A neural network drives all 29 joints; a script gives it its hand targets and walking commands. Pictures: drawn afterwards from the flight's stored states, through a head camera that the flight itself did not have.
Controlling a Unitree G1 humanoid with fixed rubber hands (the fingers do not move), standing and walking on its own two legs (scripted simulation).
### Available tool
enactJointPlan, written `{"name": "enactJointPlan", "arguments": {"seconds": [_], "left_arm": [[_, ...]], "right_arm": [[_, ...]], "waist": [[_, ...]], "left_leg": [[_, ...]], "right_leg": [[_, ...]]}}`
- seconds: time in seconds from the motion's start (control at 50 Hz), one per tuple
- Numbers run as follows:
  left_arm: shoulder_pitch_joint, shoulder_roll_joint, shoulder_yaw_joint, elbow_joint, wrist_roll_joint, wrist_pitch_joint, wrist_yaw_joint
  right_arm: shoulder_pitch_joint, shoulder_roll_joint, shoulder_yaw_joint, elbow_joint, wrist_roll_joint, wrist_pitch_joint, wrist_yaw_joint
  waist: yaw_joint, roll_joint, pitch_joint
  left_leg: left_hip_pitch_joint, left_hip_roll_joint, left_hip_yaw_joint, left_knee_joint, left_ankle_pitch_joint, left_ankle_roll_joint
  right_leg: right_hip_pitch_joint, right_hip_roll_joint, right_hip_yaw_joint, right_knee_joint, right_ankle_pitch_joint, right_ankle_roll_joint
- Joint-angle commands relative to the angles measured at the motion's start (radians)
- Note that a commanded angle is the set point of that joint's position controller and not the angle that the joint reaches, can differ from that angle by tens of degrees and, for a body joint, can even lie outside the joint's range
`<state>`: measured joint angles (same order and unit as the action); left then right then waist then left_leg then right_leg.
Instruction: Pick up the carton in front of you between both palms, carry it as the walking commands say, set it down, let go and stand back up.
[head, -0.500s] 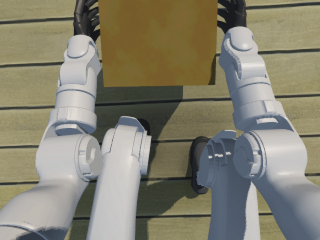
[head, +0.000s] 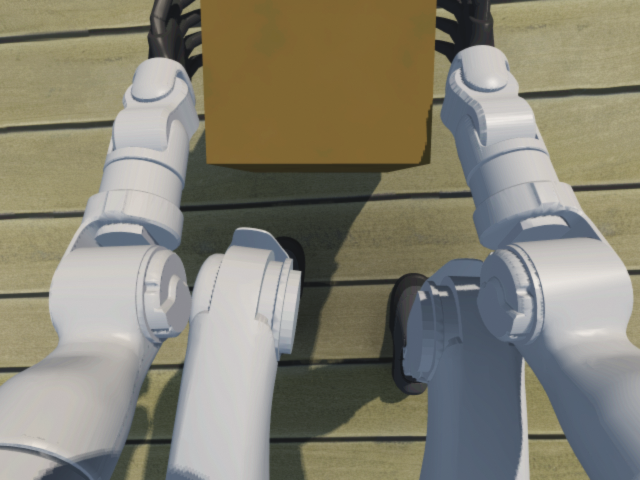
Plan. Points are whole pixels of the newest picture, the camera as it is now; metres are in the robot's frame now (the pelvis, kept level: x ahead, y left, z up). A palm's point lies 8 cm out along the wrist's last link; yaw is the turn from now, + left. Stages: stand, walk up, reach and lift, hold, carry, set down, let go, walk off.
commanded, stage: set down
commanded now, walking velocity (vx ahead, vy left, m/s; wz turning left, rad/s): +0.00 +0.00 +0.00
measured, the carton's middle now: (319, 86) +0.49 +0.09 -0.23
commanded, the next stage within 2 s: let go in 1.94 s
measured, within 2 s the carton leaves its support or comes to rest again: rests again in 0.14 s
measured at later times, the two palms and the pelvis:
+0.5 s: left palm (170, 66) +0.48 +0.25 -0.17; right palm (464, 50) +0.53 -0.05 -0.17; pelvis +0.00 +0.00 +0.00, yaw +1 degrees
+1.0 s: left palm (134, 69) +0.47 +0.29 -0.16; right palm (505, 47) +0.54 -0.09 -0.16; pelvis +0.00 +0.00 +0.00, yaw +1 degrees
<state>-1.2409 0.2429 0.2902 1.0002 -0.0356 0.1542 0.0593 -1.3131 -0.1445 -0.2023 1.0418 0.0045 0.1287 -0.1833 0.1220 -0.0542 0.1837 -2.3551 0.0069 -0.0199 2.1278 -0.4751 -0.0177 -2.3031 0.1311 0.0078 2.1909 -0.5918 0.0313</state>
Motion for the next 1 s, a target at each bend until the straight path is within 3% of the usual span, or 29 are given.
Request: {"name": "enactJointPlan", "arguments": {"seconds": [0.0, 0.26, 0.52, 0.58, 0.64, 0.66, 0.72, 0.82, 0.98], "left_arm": [[-0.568, -0.844, -0.286, -0.136, -0.073, -0.039, -0.252], [-0.558, -0.718, -0.22, -0.031, -0.031, -0.053, -0.262], [-0.507, -0.564, -0.148, 0.052, 0.004, -0.075, -0.23], [-0.431, -0.371, -0.089, 0.09, 0.004, -0.106, -0.183], [-0.223, 0.181, 0.021, 0.123, -0.024, -0.168, -0.038], [-0.209, 0.227, 0.018, 0.137, -0.05, -0.183, -0.011], [-0.221, 0.261, -0.007, 0.135, -0.116, -0.214, 0.009], [-0.242, 0.287, -0.06, 0.041, -0.189, -0.235, -0.003], [-0.086, 0.29, -0.057, -0.121, -0.212, -0.181, -0.013]], "right_arm": [[-0.529, 0.857, 0.303, -0.111, 0.042, -0.037, 0.25], [-0.464, 0.732, 0.212, -0.013, -0.029, -0.039, 0.255], [-0.406, 0.572, 0.127, 0.049, -0.094, -0.041, 0.255], [-0.373, 0.377, 0.102, 0.045, -0.083, -0.059, 0.214], [-0.223, -0.179, 0.036, 0.04, -0.034, -0.096, 0.083], [-0.234, -0.227, 0.05, 0.038, -0.003, -0.104, 0.061], [-0.282, -0.226, 0.137, 0.003, 0.095, -0.119, 0.057], [-0.308, -0.189, 0.232, -0.115, 0.203, -0.123, 0.077], [-0.16, -0.23, 0.164, -0.26, 0.148, -0.075, 0.042]], "waist": [[0.037, -0.066, -1.025], [0.009, -0.039, -0.815], [-0.016, -0.035, -0.718], [-0.012, -0.03, -0.734], [0.003, 0.007, -0.76], [0.012, 0.008, -0.769], [0.036, -0.028, -0.826], [0.069, -0.054, -0.961], [0.034, -0.031, -1.264]], "left_leg": [[0.621, -0.089, 0.067, -0.119, 0.264, -0.002], [0.501, -0.083, 0.051, -0.114, 0.194, 0.013], [0.484, -0.073, 0.029, -0.121, 0.14, 0.013], [0.513, -0.057, 0.036, -0.114, 0.143, -0.002], [0.573, -0.019, 0.036, -0.13, 0.135, -0.022], [0.583, -0.013, 0.032, -0.137, 0.136, -0.021], [0.594, -0.004, 0.015, -0.128, 0.194, -0.008], [0.667, 0.005, 0.007, -0.11, 0.333, 0.002], [0.887, -0.019, 0.059, -0.154, 0.367, -0.015]], "right_leg": [[0.384, 0.057, -0.057, -0.194, 0.18, -0.026], [0.321, 0.047, -0.035, -0.192, 0.147, -0.038], [0.289, 0.029, -0.032, -0.185, 0.094, -0.038], [0.318, 0.012, -0.032, -0.184, 0.091, -0.022], [0.366, -0.033, -0.025, -0.19, 0.085, 0.003], [0.372, -0.041, -0.023, -0.189, 0.09, 0.007], [0.394, -0.061, -0.012, -0.171, 0.136, 0.009], [0.462, -0.072, -0.011, -0.154, 0.224, 0.014], [0.597, -0.047, -0.063, -0.204, 0.215, 0.011]]}}
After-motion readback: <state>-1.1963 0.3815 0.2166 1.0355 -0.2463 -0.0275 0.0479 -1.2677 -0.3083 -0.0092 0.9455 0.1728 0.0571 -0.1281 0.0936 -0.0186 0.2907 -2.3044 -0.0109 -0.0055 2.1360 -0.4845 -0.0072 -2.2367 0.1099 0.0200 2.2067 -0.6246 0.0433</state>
